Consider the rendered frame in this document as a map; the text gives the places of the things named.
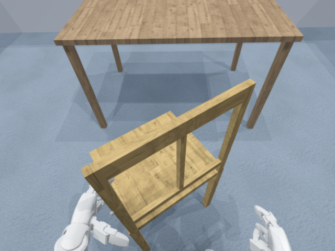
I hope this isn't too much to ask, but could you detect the left robot hand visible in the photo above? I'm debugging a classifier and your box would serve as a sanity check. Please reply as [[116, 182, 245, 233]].
[[71, 177, 129, 247]]

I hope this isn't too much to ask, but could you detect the chair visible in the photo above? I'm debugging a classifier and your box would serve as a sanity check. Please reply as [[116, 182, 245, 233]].
[[81, 79, 256, 251]]

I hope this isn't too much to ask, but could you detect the left robot forearm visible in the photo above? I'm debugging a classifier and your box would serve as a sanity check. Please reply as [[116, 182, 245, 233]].
[[54, 223, 91, 251]]

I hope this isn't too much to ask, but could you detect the right robot hand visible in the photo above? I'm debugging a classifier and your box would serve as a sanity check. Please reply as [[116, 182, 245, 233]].
[[250, 205, 292, 251]]

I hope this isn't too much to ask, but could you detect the table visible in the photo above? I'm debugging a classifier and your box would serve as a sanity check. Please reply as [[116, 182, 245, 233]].
[[54, 0, 304, 129]]

